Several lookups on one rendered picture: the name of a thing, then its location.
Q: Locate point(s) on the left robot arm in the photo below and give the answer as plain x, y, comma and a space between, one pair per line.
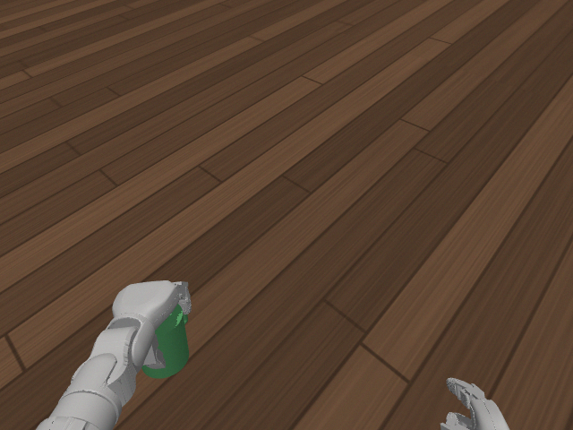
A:
105, 382

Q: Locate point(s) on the left robot hand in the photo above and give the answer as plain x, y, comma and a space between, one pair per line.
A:
154, 300

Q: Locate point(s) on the right robot hand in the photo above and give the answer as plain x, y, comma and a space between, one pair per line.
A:
485, 414

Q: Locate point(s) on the mug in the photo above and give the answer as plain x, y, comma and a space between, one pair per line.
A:
172, 342

